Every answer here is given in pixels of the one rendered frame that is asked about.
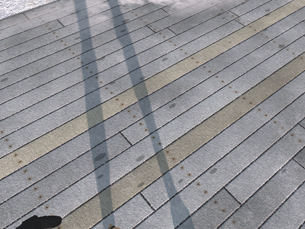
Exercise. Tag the left robot hand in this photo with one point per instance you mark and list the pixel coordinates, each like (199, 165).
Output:
(45, 222)

